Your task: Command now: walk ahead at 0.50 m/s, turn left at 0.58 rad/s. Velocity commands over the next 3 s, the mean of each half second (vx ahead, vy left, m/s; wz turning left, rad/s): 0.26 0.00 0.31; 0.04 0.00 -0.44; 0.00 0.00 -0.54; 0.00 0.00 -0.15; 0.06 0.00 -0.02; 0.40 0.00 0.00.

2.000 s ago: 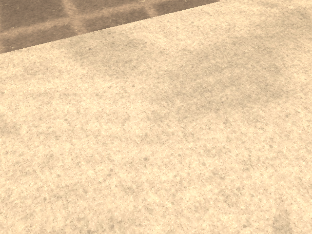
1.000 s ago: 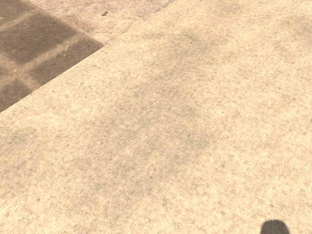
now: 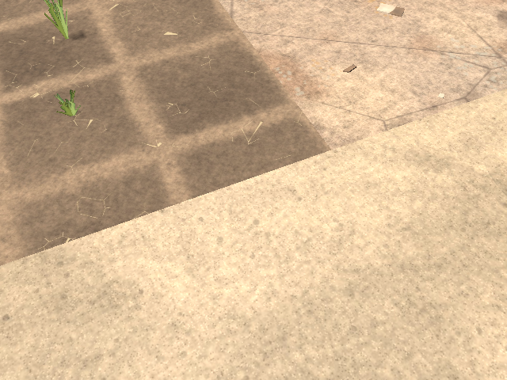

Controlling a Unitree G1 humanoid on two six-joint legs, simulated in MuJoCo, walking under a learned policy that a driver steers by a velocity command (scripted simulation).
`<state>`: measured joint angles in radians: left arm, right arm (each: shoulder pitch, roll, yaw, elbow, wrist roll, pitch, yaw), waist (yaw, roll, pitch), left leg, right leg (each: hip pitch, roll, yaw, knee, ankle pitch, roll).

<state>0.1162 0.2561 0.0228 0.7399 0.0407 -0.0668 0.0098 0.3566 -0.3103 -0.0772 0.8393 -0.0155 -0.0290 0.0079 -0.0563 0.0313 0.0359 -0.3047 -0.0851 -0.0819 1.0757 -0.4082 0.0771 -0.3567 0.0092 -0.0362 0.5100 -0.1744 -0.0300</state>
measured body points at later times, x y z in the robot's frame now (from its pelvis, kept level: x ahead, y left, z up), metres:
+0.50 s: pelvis +0.17 +0.03 +0.00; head +0.21 +0.05 +0.45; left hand +0.17 +0.28 -0.15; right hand +0.37 -0.17 -0.11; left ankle +0.24 +0.12 -0.73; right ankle +0.11 -0.11 -0.67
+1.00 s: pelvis +0.16 -0.01 +0.01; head +0.18 -0.04 +0.46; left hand +0.29 +0.26 -0.09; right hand +0.23 -0.29 -0.13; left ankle +0.19 +0.14 -0.66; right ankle +0.16 -0.08 -0.73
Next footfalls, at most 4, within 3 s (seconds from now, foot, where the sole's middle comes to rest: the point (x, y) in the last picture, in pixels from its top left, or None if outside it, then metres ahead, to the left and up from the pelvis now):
0.36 left None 0.28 0.12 -0.77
0.80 right None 0.20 -0.08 -0.77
1.30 left None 0.24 0.12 -0.77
1.70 right None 0.12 -0.08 -0.77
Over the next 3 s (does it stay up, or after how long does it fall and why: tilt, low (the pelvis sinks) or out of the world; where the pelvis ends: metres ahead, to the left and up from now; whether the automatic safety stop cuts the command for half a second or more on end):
stays up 0.35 -0.08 -0.02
